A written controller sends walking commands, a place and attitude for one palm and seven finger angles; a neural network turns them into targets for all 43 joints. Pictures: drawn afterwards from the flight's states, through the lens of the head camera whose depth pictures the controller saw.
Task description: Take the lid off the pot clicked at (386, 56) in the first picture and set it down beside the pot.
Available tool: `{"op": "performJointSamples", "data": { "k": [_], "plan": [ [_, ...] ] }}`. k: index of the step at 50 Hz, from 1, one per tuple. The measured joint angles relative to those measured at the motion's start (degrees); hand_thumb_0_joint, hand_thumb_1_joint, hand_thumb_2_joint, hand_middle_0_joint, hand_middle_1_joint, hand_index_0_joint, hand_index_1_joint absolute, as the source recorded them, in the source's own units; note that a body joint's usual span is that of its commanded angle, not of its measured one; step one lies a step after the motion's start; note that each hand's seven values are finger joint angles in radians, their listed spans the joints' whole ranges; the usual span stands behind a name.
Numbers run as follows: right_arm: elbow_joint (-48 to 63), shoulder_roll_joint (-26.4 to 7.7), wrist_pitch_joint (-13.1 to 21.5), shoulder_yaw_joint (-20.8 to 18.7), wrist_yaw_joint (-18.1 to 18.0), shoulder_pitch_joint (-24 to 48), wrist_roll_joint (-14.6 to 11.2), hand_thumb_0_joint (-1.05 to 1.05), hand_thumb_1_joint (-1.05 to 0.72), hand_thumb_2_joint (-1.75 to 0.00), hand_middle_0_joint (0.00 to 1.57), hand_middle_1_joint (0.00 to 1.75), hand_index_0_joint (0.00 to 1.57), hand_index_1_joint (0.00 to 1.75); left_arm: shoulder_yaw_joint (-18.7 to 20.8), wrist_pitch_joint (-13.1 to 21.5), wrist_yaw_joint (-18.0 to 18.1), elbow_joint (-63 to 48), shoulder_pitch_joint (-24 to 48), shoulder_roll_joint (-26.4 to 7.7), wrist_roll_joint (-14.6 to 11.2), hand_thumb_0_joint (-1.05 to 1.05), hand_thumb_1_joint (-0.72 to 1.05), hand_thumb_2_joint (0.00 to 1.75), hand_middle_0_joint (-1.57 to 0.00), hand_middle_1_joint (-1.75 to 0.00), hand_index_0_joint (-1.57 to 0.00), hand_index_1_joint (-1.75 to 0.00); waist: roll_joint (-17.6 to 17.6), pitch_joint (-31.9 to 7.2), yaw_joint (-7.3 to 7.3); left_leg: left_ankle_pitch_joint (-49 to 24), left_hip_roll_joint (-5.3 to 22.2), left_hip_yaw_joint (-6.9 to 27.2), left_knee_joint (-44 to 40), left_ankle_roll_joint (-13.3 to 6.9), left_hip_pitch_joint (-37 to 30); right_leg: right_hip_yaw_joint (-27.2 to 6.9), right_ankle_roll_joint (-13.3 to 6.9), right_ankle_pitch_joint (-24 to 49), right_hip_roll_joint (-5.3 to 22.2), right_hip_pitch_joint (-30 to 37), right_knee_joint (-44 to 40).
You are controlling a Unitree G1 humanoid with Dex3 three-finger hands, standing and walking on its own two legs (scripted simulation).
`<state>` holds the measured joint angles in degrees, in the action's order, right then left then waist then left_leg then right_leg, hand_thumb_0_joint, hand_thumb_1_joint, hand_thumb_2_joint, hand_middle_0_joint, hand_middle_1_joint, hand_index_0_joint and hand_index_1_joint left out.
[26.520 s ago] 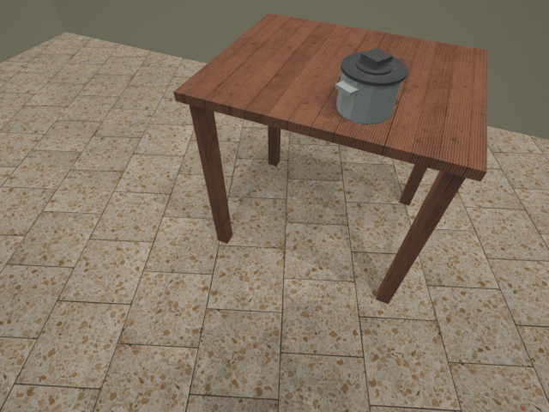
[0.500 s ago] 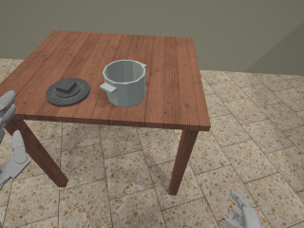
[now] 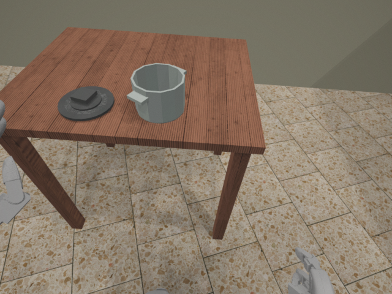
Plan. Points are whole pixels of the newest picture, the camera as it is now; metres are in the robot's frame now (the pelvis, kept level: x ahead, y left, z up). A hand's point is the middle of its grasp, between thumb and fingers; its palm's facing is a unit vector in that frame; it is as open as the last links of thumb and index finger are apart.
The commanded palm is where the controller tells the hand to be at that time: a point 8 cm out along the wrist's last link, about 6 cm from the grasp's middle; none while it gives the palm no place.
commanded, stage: step back with the hand held close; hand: left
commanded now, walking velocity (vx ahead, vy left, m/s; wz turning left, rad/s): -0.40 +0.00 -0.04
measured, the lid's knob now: (84, 95) +0.63 +0.36 +0.04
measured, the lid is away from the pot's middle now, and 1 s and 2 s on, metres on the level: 0.22 0.22 0.22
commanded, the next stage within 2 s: stop stepping back and stand still in 0.36 s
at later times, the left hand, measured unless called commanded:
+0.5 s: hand out of the picture +0.09 +0.22 +0.18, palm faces +0.29 -0.83 -0.47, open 7.4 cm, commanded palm +0.02 +0.27 +0.22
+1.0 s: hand out of the picture -0.04 +0.24 +0.20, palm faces +0.46 -0.81 -0.35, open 7.4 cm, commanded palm -0.10 +0.29 +0.22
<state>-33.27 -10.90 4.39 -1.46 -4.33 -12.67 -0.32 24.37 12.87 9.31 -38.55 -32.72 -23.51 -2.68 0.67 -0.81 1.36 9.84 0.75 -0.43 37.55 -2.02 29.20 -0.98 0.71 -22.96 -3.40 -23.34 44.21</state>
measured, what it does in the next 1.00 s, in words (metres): walks backwards: right foot, then left foot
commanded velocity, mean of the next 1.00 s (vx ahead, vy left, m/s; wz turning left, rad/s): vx -0.04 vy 0.01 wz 0.00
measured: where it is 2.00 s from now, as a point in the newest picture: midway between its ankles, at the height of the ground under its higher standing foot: outside the picture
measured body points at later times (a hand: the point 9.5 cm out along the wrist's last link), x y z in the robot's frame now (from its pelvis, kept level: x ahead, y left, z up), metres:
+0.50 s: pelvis -0.12 +0.00 +0.01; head -0.10 +0.00 +0.46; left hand +0.07 +0.26 +0.21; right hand +0.08 -0.23 -0.06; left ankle -0.04 +0.12 -0.70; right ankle -0.09 -0.10 -0.72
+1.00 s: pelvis -0.22 +0.00 +0.02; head -0.27 +0.00 +0.47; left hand -0.08 +0.28 +0.22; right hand -0.09 -0.23 -0.08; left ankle -0.20 +0.13 -0.68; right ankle -0.14 -0.08 -0.72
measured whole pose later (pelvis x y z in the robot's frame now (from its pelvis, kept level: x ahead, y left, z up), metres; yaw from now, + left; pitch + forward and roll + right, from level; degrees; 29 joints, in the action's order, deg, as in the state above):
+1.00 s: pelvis -0.22 +0.00 +0.02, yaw +1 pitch -2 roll +2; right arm -39.1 -11.5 2.8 0.5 -4.1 -16.6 0.3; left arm 19.0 8.2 8.9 -31.7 -31.8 -18.8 -1.2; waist -2.2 -4.9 0.0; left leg 27.8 0.8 -3.8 46.3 -1.4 21.7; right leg 0.7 -3.5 -11.8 -0.2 -19.5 31.0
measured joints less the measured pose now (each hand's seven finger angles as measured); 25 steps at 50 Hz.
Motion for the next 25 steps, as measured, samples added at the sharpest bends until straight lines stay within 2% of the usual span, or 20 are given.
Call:
{"op": "performJointSamples", "data": {
  "k": [2, 3, 6, 8, 10, 12, 15, 18, 21, 22, 23, 24, 25],
  "plan": [
    [-0.2, 0.4, 0.3, 0.5, 0.3, 0.1, 0.2, 0.01, -0.91, -0.9, 0.2, 0.3, 0.2, 0.3, 0.6, 0.3, 0.0, -0.3, -0.9, 0.1, -0.3, 0.01, 0.88, 0.9, -0.21, -0.3, -0.21, -0.3, -0.4, -0.9, -0.94, -0.9, 0.4, -0.6, -0.8, 0.6, 1.0, 0.4, -1.3, 4.3, 0.1, 3.5, -7.4],
    [-0.7, 0.2, 0.2, 0.7, 0.4, 0.8, 0.3, 0.01, -0.91, -0.9, 0.2, 0.3, 0.2, 0.3, 0.1, 0.5, -0.2, 0.0, -0.5, 0.7, -0.3, 0.01, 0.88, 0.9, -0.21, -0.3, -0.21, -0.3, 0.2, -0.5, -1.29, 0.0, 0.9, -0.4, -0.7, 1.0, 1.3, 0.5, -1.8, 5.3, -0.4, 3.5, -8.2],
    [-2.4, 0.3, -1.1, 0.6, 0.8, 1.8, -0.1, 0.01, -0.91, -0.9, 0.2, 0.3, 0.2, 0.3, -2.8, -0.1, -0.9, 0.7, 1.0, 1.3, -0.3, 0.01, 0.88, 0.9, -0.21, -0.3, -0.21, -0.3, -0.8, -0.5, -1.67, 9.1, -0.5, 0.1, 5.7, 2.5, 1.9, 0.2, -2.1, 6.4, 0.5, 3.6, -10.2],
    [-2.6, 0.4, -2.4, 0.7, 0.7, 2.3, -0.1, 0.01, -0.91, -0.9, 0.2, 0.3, 0.2, 0.3, -3.5, -0.6, -1.4, 0.6, 0.8, 1.4, 0.0, 0.01, 0.88, 0.9, -0.21, -0.3, -0.21, -0.3, -2.3, -1.0, -1.46, 11.5, -1.3, -0.3, 8.5, 2.8, 0.5, -0.4, -1.8, 7.6, 1.8, 3.5, -11.9],
    [-1.8, 0.3, -3.1, 1.0, 0.4, 2.9, 0.0, 0.01, -0.91, -0.9, 0.2, 0.3, 0.2, 0.3, -3.4, -0.9, -1.7, 0.4, 0.3, 1.1, 0.2, 0.01, 0.88, 0.9, -0.21, -0.3, -0.21, -0.3, -3.4, -1.2, -1.01, 9.1, -1.2, -0.9, 4.3, 2.8, -3.1, -1.0, -1.3, 8.8, 2.8, 2.8, -12.6],
    [-0.4, -0.6, -3.1, 0.9, 0.1, 3.5, -0.3, 0.01, -0.91, -0.9, 0.2, 0.3, 0.2, 0.3, -3.2, -1.2, -1.8, -0.2, 0.2, 0.4, 0.1, 0.01, 0.88, 0.9, -0.21, -0.3, -0.21, -0.3, -2.5, -1.0, -0.45, 0.8, 0.0, -0.9, -3.7, 2.1, -7.3, -0.6, -0.6, 9.1, 2.6, 1.2, -11.6],
    [0.2, 0.2, -2.5, 0.1, 0.1, 5.3, -0.6, 0.01, -0.91, -0.9, 0.2, 0.3, 0.2, 0.3, -1.8, -1.3, -2.3, 0.1, 0.7, -2.2, -0.8, 0.01, 0.88, 0.9, -0.21, -0.3, -0.21, -0.3, -4.3, 0.7, -0.53, 3.6, -1.1, -2.0, -5.6, 1.4, -7.6, -1.7, 0.3, 7.2, 3.4, -1.1, -8.1],
    [0.9, 1.0, -1.0, 0.3, 0.7, 5.6, 0.5, 0.01, -0.91, -0.9, 0.2, 0.3, 0.2, 0.3, -0.7, -2.6, -2.4, 0.4, -0.6, -2.9, -1.5, 0.01, 0.88, 0.9, -0.21, -0.3, -0.21, -0.3, -3.7, 1.0, -0.78, 1.7, -0.2, -2.2, -6.4, 1.3, -6.8, -1.7, 0.8, -0.7, 1.5, -2.0, -2.2],
    [1.3, 1.3, 0.3, 0.9, 1.3, 4.9, 0.6, 0.01, -0.91, -0.9, 0.2, 0.3, 0.2, 0.3, -0.7, -3.6, -1.9, -0.7, -2.4, -2.4, -1.6, 0.01, 0.88, 0.9, -0.21, -0.3, -0.21, -0.3, -2.5, 0.6, -1.34, 0.0, 1.3, -1.9, -6.7, 1.9, -5.7, 0.2, 1.0, 2.2, 0.7, 1.5, -6.5],
    [1.4, 1.3, 0.4, 1.3, 1.4, 4.6, 0.6, 0.01, -0.91, -0.9, 0.2, 0.3, 0.2, 0.3, -0.6, -3.7, -1.8, -1.2, -2.9, -2.5, -1.6, 0.01, 0.88, 0.9, -0.21, -0.3, -0.21, -0.3, -2.5, 0.4, -1.59, -0.3, 1.5, -2.0, -6.0, 2.2, -4.8, 0.5, 0.8, 5.2, 1.0, 3.2, -9.5],
    [1.4, 1.0, 0.3, 1.5, 1.4, 4.6, 0.7, 0.01, -0.91, -0.9, 0.2, 0.3, 0.2, 0.3, -0.8, -3.5, -1.8, -1.6, -2.9, -2.2, -1.4, 0.02, 0.88, 0.9, -0.21, -0.3, -0.21, -0.3, -2.1, 0.3, -2.12, -0.2, 2.0, -2.0, -4.9, 2.4, -3.7, 0.8, -0.7, 8.8, 0.6, 3.2, -11.2],
    [0.1, 0.0, 1.0, 1.5, 1.8, 4.9, 0.3, 0.01, -0.91, -0.9, 0.2, 0.3, 0.2, 0.3, -3.0, -2.2, -2.4, 1.6, -0.8, -1.8, -0.1, 0.01, 0.89, 0.9, -0.21, -0.3, -0.21, -0.3, -0.9, 0.1, -2.14, 0.7, 2.3, -1.3, -0.3, 2.8, -1.0, 1.7, -1.9, 9.6, 0.3, 2.2, -10.8],
    [-0.9, -0.9, 0.2, 1.0, 2.3, 5.0, 0.3, 0.01, -0.91, -0.9, 0.2, 0.3, 0.2, 0.3, -5.1, -3.6, -3.2, 4.1, 1.7, -0.9, 0.1, 0.01, 0.89, 0.9, -0.21, -0.3, -0.21, -0.3, -0.2, 0.2, -2.3, 6.7, 1.5, -0.1, 5.7, 3.5, 0.9, 2.2, -2.6, 9.4, 0.6, 1.7, -10.2]
  ]
}}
